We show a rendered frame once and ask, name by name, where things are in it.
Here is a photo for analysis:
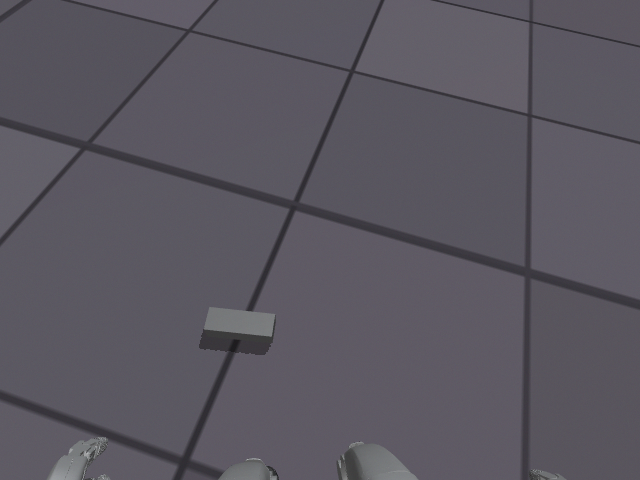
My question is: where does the left robot hand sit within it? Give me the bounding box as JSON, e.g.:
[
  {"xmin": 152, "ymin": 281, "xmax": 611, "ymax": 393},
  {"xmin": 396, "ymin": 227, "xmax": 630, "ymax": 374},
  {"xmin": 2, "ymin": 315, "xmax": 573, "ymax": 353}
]
[{"xmin": 46, "ymin": 437, "xmax": 111, "ymax": 480}]

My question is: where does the carton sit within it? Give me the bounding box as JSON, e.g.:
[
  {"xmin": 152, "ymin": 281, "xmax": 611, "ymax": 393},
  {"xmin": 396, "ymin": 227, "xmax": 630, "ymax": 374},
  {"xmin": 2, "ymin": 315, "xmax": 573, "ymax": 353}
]
[{"xmin": 204, "ymin": 307, "xmax": 276, "ymax": 343}]

